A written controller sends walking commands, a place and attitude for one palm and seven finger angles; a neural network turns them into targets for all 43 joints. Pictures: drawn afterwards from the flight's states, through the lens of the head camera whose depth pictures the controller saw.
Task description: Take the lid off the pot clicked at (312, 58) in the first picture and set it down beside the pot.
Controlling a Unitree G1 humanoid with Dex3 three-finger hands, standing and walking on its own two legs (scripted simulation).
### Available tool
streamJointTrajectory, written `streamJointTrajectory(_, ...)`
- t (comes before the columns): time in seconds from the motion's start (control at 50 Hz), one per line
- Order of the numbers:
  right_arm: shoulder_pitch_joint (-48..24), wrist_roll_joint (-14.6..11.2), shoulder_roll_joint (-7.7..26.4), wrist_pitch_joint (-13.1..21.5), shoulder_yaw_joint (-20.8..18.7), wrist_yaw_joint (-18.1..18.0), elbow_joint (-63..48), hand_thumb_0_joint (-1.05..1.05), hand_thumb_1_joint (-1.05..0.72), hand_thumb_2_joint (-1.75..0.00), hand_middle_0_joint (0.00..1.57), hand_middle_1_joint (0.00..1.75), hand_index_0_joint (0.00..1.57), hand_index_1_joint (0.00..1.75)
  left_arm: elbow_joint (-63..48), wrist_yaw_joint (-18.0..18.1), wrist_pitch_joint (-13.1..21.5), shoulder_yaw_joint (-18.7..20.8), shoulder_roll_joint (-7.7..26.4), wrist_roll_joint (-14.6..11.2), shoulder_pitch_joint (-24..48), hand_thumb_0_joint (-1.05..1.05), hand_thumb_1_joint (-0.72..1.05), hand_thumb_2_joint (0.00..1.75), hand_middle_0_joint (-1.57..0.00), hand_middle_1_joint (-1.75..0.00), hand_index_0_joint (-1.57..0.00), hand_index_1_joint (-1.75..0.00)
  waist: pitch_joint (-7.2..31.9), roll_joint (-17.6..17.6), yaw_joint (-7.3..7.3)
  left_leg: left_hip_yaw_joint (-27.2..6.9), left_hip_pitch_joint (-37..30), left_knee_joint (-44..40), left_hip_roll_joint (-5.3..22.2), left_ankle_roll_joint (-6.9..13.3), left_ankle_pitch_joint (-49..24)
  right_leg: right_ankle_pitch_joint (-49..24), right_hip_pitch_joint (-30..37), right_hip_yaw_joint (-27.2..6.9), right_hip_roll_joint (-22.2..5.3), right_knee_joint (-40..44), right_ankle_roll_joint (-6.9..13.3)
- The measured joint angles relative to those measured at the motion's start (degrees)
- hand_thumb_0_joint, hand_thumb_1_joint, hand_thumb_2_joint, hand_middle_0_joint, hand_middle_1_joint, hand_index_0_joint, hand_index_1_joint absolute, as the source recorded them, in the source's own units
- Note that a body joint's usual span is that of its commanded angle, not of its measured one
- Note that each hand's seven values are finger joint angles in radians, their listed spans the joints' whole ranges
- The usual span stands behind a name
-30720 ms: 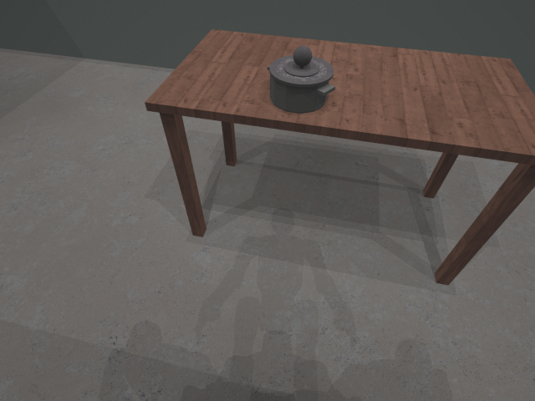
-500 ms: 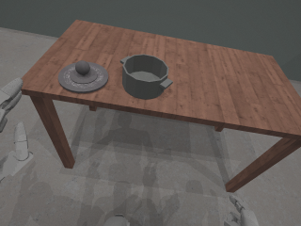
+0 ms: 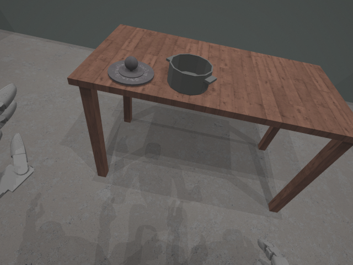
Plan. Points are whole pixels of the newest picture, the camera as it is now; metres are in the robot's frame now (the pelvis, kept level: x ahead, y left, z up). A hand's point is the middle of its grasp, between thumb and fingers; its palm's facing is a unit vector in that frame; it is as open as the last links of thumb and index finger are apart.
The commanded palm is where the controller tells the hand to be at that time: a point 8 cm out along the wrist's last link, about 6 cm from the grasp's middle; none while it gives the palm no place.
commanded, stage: stop stepping back and stand still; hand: left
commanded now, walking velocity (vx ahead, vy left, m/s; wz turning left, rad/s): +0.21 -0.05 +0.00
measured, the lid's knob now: (131, 63) +0.83 +0.24 +0.03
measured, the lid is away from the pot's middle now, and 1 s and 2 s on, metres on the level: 0.24 0.24 0.24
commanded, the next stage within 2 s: let the arm hang, fingers relaxed in 1.46 s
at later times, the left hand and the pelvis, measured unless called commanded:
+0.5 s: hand (20, 221) +0.17 +0.30 +0.06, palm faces +0.26 -0.88 -0.40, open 7.4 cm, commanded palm none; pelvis -0.05 +0.05 -0.01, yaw +2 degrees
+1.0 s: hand out of the picture +0.11 +0.22 -0.16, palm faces -0.02 -0.98 -0.21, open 7.3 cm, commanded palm none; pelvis +0.03 +0.04 +0.02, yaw +1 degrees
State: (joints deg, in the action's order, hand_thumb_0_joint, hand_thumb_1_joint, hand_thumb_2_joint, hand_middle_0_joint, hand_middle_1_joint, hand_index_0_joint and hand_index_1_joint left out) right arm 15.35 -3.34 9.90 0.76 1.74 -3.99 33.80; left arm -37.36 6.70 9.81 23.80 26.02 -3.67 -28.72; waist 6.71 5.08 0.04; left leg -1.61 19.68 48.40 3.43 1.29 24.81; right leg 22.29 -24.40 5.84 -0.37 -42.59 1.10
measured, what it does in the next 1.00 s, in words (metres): steps on the spot: left foot, then right foot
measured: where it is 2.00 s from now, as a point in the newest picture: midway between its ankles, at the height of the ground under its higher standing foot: outside the picture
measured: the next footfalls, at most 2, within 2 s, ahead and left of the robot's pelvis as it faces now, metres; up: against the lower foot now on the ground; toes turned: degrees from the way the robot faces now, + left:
left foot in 0.50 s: -0.02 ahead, +0.15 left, +0.00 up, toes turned +5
right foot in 0.80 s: +0.05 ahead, -0.10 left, +0.00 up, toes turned -1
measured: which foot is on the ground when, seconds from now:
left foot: down 0.00-0.26, up 0.28-0.48, down 0.50-1.00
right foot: down 0.00-0.50, up 0.52-0.78, down 0.80-1.00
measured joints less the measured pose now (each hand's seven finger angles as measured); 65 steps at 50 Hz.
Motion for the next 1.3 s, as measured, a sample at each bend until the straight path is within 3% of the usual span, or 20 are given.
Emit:
streamJointTrajectory(0.02,-1.2,-0.1,0.1,1.0,-0.3,-0.3,0.2,0.01,-0.90,-0.89,0.20,0.30,0.21,0.30,1.4,0.5,-0.2,0.4,-0.2,0.0,0.6,0.01,0.88,0.90,-0.21,-0.30,-0.21,-0.30,-1.1,0.8,0.17,1.3,-3.6,-6.7,-1.0,-0.7,6.3,0.5,-1.7,-0.9,-1.5,-2.5,-0.6)
streamJointTrajectory(0.04,-2.7,0.0,-1.1,1.7,-0.4,-0.4,0.7,0.01,-0.90,-0.89,0.20,0.30,0.20,0.30,2.4,1.1,-0.4,1.2,-0.2,0.0,0.2,0.01,0.89,0.90,-0.21,-0.30,-0.21,-0.30,-2.9,3.7,-0.56,4.0,-5.9,-9.6,-3.3,-1.2,6.9,-0.1,-2.6,-3.8,-3.2,-4.9,-0.2)
streamJointTrajectory(0.08,-3.5,1.0,-2.9,3.3,0.0,0.0,-0.3,0.01,-0.90,-0.89,0.20,0.30,0.20,0.30,3.1,1.8,-0.1,1.6,-1.2,0.3,-3.3,0.02,0.89,0.90,-0.21,-0.30,-0.21,-0.30,-4.4,5.6,-1.13,7.7,-8.8,-12.8,-4.7,-1.3,1.7,3.1,-3.4,-5.2,-3.2,-9.9,0.0)
streamJointTrajectory(0.14,-1.8,2.3,-4.2,7.5,0.3,1.0,-1.1,0.01,-0.90,-0.89,0.20,0.30,0.20,0.30,1.1,0.7,0.7,-1.5,-1.9,0.9,-5.9,0.02,0.89,0.90,-0.20,-0.30,-0.20,-0.30,-4.2,3.6,1.17,6.8,-8.7,-14.7,-3.7,-0.8,-1.6,5.0,-4.2,-3.1,-0.7,-15.4,-0.4)
streamJointTrajectory(0.2,-0.3,2.2,-3.4,8.6,1.0,2.4,-1.0,0.01,-0.90,-0.89,0.20,0.30,0.20,0.30,-2.4,-0.4,2.1,-4.4,-1.1,1.4,-6.2,0.02,0.89,0.90,-0.20,-0.30,-0.21,-0.30,-4.9,0.9,1.95,4.3,-7.1,-14.6,-2.0,-1.1,-2.6,1.7,-0.8,-0.7,0.8,-7.1,-0.6)
streamJointTrajectory(0.26,0.5,2.0,-1.6,7.1,1.0,2.7,-2.0,0.01,-0.90,-0.89,0.20,0.30,0.21,0.30,-5.3,-0.5,3.3,-1.9,2.1,1.3,-8.7,0.02,0.89,0.90,-0.21,-0.30,-0.21,-0.30,-5.3,-1.6,1.83,3.5,-2.9,-8.0,-0.8,-0.9,0.2,-1.3,4.8,-0.2,1.3,5.6,0.3)
streamJointTrajectory(0.34,-1.9,1.3,0.6,2.9,-1.5,2.2,0.9,0.01,-0.90,-0.89,0.20,0.30,0.21,0.30,-2.7,-1.2,3.6,-0.5,2.4,0.3,-7.9,0.02,0.88,0.90,-0.21,-0.30,-0.21,-0.30,-6.9,-4.6,1.39,1.1,6.4,13.9,-1.5,0.2,5.5,-2.8,3.3,1.0,2.3,2.7,1.7)
streamJointTrajectory(0.4,-1.5,1.3,1.2,0.5,-2.2,1.6,1.9,0.01,-0.90,-0.89,0.20,0.30,0.21,0.30,-0.5,-1.1,2.1,0.1,0.3,-0.3,-8.3,0.01,0.88,0.90,-0.21,-0.30,-0.22,-0.30,-5.6,-3.5,0.68,2.3,9.3,16.5,-1.2,0.5,3.2,-3.3,3.4,0.2,1.9,4.0,1.4)
streamJointTrajectory(0.44,0.1,2.4,2.7,1.8,-4.2,3.6,3.1,0.01,-0.90,-0.89,0.20,0.30,0.20,0.30,8.1,-2.0,0.8,-4.0,-2.1,4.0,-3.0,0.01,0.88,0.90,-0.21,-0.30,-0.21,-0.30,-3.7,-4.6,0.96,3.1,10.2,13.3,0.0,0.2,4.8,-3.0,2.9,3.0,-0.2,4.2,1.2)
streamJointTrajectory(0.5,2.5,4.1,5.7,0.0,-5.4,5.6,3.2,0.01,-0.90,-0.89,0.20,0.30,0.20,0.30,28.8,-3.6,-7.0,-10.3,-7.2,6.3,6.7,0.01,0.89,0.90,-0.20,-0.30,-0.21,-0.30,-1.0,-6.8,2.14,4.3,5.9,-0.3,0.8,0.5,2.7,5.1,-0.6,4.0,-2.7,-3.5,-0.1)
streamJointTrajectory(0.54,2.7,5.1,5.2,-0.5,-5.1,5.7,4.8,0.01,-0.90,-0.89,0.20,0.30,0.20,0.30,44.0,-4.4,-11.4,-12.1,-9.5,6.2,11.9,0.01,0.90,0.90,-0.20,-0.30,-0.20,-0.30,-1.3,-5.3,4.06,5.0,7.1,1.6,-1.4,1.4,2.0,9.4,-6.0,-1.8,-2.0,-16.4,-0.8)
streamJointTrajectory(0.58,3.9,5.7,3.3,-0.9,-4.1,5.3,7.0,0.01,-0.90,-0.89,0.20,0.30,0.20,0.30,57.3,-5.6,-14.2,-14.4,-10.3,5.9,15.2,0.01,0.90,0.90,-0.19,-0.30,-0.19,-0.30,-1.9,-1.9,5.29,6.2,5.6,0.1,-3.3,1.7,1.7,5.0,-10.4,-6.7,-1.1,-27.2,-1.4)
streamJointTrajectory(0.64,6.3,5.7,0.2,-0.8,-2.6,4.4,10.4,0.01,-0.90,-0.89,0.20,0.30,0.20,0.30,70.1,-7.2,-15.8,-18.8,-11.9,5.6,17.0,0.02,0.91,0.90,-0.19,-0.30,-0.19,-0.30,-3.2,2.4,5.56,7.0,2.6,-6.0,-4.7,1.0,-0.9,-1.8,-14.6,-9.9,-0.4,-32.9,-2.6)
streamJointTrajectory(0.72,7.2,5.3,-1.6,-0.2,-1.9,3.7,14.5,0.01,-0.90,-0.89,0.20,0.30,0.21,0.30,79.2,-8.8,-15.3,-24.0,-15.3,4.8,16.0,0.02,0.91,0.90,-0.19,-0.30,-0.19,-0.30,-7.5,3.0,4.25,7.5,-1.6,-14.0,-3.2,0.3,-3.9,-3.6,-12.0,-8.9,-1.4,-19.2,-3.1)
streamJointTrajectory(0.82,8.6,4.2,-2.1,-0.4,-2.8,3.1,17.4,0.01,-0.90,-0.89,0.20,0.30,0.21,0.30,82.0,-7.6,-10.4,-23.7,-15.8,3.5,16.1,-0.05,0.94,0.90,-0.20,-0.30,-0.21,-0.30,-10.9,0.4,3.47,5.7,-3.0,-13.5,-0.7,-1.8,-2.0,-10.6,1.5,-6.6,-0.7,7.4,-2.0)
streamJointTrajectory(0.88,6.6,3.4,-1.1,-1.2,-4.3,2.7,19.0,0.01,-0.90,-0.89,0.20,0.30,0.21,0.30,86.1,-6.4,-9.6,-23.6,-15.5,3.9,17.1,-0.04,0.94,0.90,-0.20,-0.30,-0.21,-0.30,-11.7,-2.7,4.07,4.0,-3.2,-11.0,0.3,-1.9,-0.2,-4.1,3.9,-5.8,0.4,8.5,-2.0)
streamJointTrajectory(0.94,4.4,3.3,-0.7,-1.4,-5.3,2.5,20.0,0.01,-0.90,-0.89,0.20,0.30,0.20,0.30,89.4,-5.3,-9.9,-22.9,-15.1,4.0,17.9,-0.02,0.93,0.90,-0.20,-0.30,-0.20,-0.30,-11.8,-4.3,4.36,3.2,-5.2,-12.3,0.2,-2.2,0.0,-3.9,6.1,-5.9,0.6,10.2,-2.5)
streamJointTrajectory(1.12,0.4,3.8,-1.7,-1.1,-5.7,1.6,21.1,0.00,-0.92,-0.89,0.20,0.30,0.20,0.30,92.3,-4.2,-10.7,-21.4,-13.9,3.9,19.8,0.00,0.91,0.90,-0.20,-0.30,-0.20,-0.30,-10.9,-5.9,1.78,5.2,-12.8,-18.2,-0.5,-1.4,-0.9,-4.7,10.7,-5.8,-0.2,11.2,-2.0)
streamJointTrajectory(1.22,-0.7,4.0,-1.3,-1.7,-5.8,2.0,22.1,0.00,-0.93,-0.89,0.20,0.30,0.20,0.30,92.9,-4.3,-10.7,-21.2,-13.9,4.2,19.6,0.01,0.91,0.90,-0.20,-0.30,-0.20,-0.30,-9.8,-6.1,1.33,6.0,-14.7,-18.6,-0.7,-1.3,1.5,-1.8,12.4,-6.4,-0.5,11.7,-3.6)
streamJointTrajectory(1.3,-0.8,4.0,-1.6,-1.5,-5.8,2.1,22.4,0.00,-0.93,-0.89,0.20,0.30,0.20,0.30,93.2,-4.4,-10.7,-21.3,-14.5,4.2,19.5,0.01,0.91,0.90,-0.20,-0.30,-0.20,-0.30,-10.4,-5.4,1.51,6.3,-15.4,-18.7,-0.9,-1.2,1.1,-2.1,12.8,-6.6,-0.7,11.1,-3.1)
